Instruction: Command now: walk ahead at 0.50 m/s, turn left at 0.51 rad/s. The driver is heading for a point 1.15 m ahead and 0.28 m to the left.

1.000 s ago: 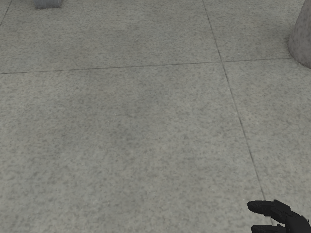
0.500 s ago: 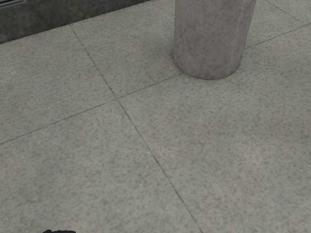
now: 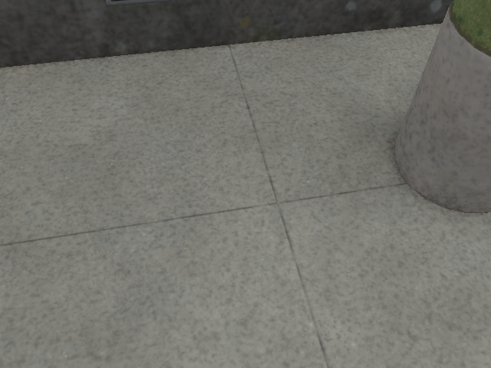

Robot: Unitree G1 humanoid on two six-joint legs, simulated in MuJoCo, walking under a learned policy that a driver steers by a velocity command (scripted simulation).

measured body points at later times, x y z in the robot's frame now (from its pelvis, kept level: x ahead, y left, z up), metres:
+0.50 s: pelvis +0.29 -0.01 +0.01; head +0.32 +0.00 +0.46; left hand +0.45 +0.28 -0.06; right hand +0.36 -0.29 -0.12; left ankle +0.11 +0.06 -0.70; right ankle +0.44 -0.08 -0.72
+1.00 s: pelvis +0.53 +0.10 +0.01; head +0.56 +0.12 +0.46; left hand +0.35 +0.28 -0.12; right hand +0.84 +0.04 -0.07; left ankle +0.59 +0.23 -0.71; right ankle +0.44 -0.08 -0.71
